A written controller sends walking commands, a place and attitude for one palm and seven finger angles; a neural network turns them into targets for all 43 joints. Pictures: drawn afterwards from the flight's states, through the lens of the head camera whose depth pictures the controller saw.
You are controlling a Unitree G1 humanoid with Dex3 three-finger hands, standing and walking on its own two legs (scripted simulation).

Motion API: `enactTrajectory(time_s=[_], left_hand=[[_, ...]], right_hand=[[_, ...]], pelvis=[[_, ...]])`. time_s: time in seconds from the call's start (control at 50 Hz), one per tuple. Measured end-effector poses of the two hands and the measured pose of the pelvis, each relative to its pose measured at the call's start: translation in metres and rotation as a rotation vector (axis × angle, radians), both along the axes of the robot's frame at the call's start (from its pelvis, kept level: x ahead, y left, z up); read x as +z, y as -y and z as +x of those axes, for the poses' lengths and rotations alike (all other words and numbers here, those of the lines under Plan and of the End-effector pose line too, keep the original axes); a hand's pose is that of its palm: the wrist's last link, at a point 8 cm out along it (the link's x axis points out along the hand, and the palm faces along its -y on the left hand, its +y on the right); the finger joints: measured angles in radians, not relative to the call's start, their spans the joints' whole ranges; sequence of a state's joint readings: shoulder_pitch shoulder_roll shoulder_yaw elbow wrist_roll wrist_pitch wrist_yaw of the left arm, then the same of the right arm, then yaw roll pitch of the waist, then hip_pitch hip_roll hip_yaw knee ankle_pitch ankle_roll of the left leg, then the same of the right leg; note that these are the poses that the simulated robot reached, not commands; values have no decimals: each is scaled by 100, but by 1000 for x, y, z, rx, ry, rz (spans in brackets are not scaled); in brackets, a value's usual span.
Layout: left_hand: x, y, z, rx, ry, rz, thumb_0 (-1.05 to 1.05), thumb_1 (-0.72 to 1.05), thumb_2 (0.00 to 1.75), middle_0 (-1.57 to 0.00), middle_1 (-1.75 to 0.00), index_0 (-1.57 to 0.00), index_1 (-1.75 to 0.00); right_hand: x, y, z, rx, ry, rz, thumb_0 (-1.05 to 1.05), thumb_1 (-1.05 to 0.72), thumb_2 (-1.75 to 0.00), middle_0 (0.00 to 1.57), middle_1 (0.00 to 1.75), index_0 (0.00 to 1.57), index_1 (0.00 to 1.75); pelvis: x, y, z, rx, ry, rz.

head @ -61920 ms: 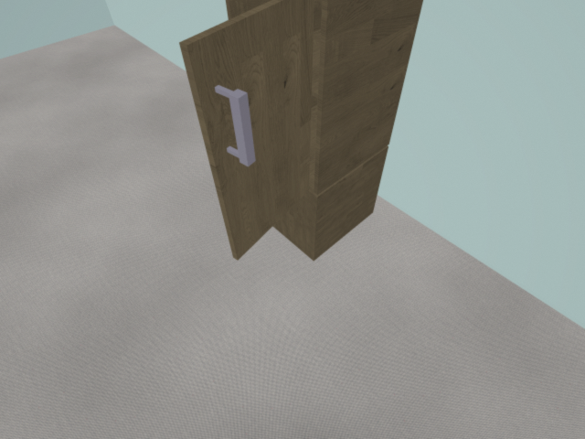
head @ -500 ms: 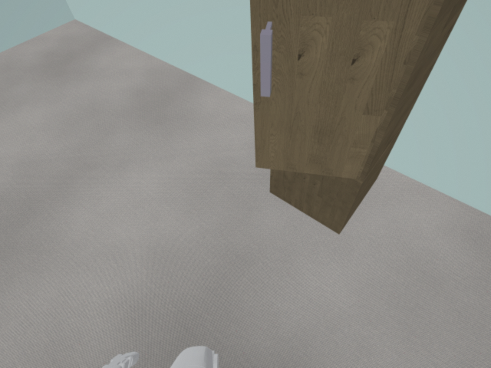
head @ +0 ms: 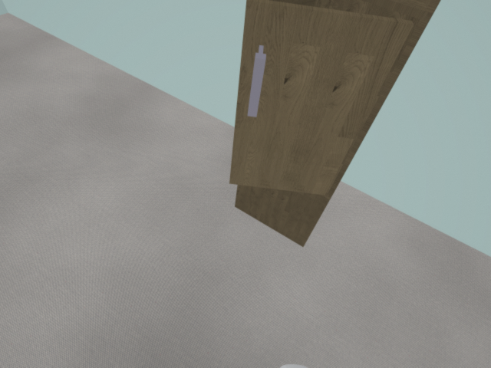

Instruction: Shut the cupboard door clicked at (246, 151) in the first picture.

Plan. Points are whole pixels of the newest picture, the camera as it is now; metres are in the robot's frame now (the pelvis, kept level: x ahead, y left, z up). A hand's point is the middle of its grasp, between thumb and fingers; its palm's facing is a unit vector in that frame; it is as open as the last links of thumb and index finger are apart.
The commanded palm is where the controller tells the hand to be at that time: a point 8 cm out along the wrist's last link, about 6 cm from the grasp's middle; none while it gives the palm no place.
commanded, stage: take the last steps up to it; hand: left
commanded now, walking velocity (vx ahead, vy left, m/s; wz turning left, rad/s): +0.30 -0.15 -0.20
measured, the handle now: (256, 82) +0.71 +0.03 +0.08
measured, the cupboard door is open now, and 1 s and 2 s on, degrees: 28 28 28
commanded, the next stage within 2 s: come to a stop and stand still in 0.66 s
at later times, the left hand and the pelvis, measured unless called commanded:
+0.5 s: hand (230, 321) +0.23 +0.03 -0.16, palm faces -0.13 -0.97 -0.20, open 7.4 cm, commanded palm none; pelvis +0.11 -0.13 -0.01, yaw -4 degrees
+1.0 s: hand (260, 350) +0.19 -0.03 -0.19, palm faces +0.04 -0.99 -0.15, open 7.4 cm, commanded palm none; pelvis +0.24 -0.18 -0.01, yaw -3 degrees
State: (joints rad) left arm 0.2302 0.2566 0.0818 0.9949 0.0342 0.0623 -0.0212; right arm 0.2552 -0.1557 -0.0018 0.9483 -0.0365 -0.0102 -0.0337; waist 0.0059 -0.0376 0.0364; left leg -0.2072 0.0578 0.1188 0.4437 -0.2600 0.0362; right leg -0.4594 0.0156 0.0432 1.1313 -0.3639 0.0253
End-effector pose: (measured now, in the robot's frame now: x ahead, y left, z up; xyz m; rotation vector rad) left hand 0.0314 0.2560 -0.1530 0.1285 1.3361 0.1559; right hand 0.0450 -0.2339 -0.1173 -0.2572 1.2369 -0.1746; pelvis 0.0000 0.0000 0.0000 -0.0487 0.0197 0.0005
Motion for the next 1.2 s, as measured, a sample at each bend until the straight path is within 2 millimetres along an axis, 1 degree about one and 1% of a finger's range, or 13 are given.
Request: enactTrajectory(time_s=[0.1, 0.18, 0.3, 0.4, 0.44, 0.48, 0.64, 0.76, 0.86, 0.94, 1.02, 1.12, 1.2], left_hand=[[7, 4, 26, -59, 0, 4, 1, 91, 90, -20, -30, -20, -30], [10, 23, 62, -123, 16, -1, 1, 91, 90, -20, -30, -20, -30], [13, 80, 137, -226, 97, -15, 1, 91, 90, -20, -30, -20, -30], [11, 137, 198, -267, 206, -2, 1, 90, 90, -20, -30, -20, -30], [12, 156, 206, -253, 230, 6, 1, 90, 90, -20, -30, -20, -30], [16, 169, 203, -226, 219, 7, 0, 90, 89, -20, -30, -20, -30], [22, 181, 177, -83, 111, 63, -2, 94, 89, -20, -30, -20, -30], [8, 205, 144, -18, -41, 28, -1, 92, 89, -20, -30, -20, -30], [-4, 229, 125, 30, -177, -27, 0, 91, 89, -20, -30, -20, -30], [-9, 239, 133, 47, -240, -48, 1, 91, 89, -20, -30, -20, -30], [-8, 238, 167, 34, -193, -31, 1, 90, 89, -20, -30, -20, -30], [-5, 228, 213, 14, -63, 33, 1, 90, 89, -20, -30, -20, -30], [-1, 228, 233, -5, 33, 94, 0, 90, 89, -20, -30, -20, -30]], right_hand=[[0, 7, -40, -102, -75, 9, 0, -90, -90, 21, 30, 20, 30], [-1, 18, -76, -188, -157, 17, 0, -90, -90, 21, 30, 20, 30], [-7, 41, -119, -289, -308, 56, 0, -91, -90, 20, 30, 20, 30], [-29, 74, -121, -324, -407, 114, 1, -91, -90, 20, 30, 20, 30], [-37, 91, -104, -314, -419, 130, 1, -91, -90, 20, 30, 20, 30], [-39, 107, -72, -292, -382, 135, 1, -91, -90, 20, 30, 19, 30], [-35, 157, 101, -137, -87, 124, 1, -91, -90, 20, 30, 19, 30], [-31, 167, 210, -47, 59, 127, 0, -91, -90, 20, 30, 19, 30], [-29, 162, 274, 7, 111, 116, 0, -91, -90, 20, 30, 19, 30], [-29, 158, 292, 2, 117, 102, 0, -91, -90, 20, 30, 19, 30], [-34, 164, 277, -11, 45, 91, 0, -91, -90, 20, 30, 20, 30], [-41, 193, 252, -27, -42, 66, -1, -93, -90, 20, 30, 20, 30], [-47, 224, 239, -43, -55, 67, 0, -92, -90, 20, 30, 20, 30]], pelvis=[[4, 6, 12, -39, -3, -1], [4, 19, 24, -69, 1, 9], [-1, 53, 48, -93, 3, 34], [-19, 97, 79, -95, 5, 63], [-21, 111, 89, -85, 14, 55], [-15, 123, 99, -75, 15, 58], [-2, 160, 147, -33, 5, 47], [-7, 174, 185, -28, 15, 30], [-13, 177, 219, -37, 29, 34], [-16, 176, 240, -44, 47, 38], [-14, 180, 241, -44, 57, 51], [-15, 195, 228, -34, 56, 48], [-21, 218, 220, -34, 55, 49]])
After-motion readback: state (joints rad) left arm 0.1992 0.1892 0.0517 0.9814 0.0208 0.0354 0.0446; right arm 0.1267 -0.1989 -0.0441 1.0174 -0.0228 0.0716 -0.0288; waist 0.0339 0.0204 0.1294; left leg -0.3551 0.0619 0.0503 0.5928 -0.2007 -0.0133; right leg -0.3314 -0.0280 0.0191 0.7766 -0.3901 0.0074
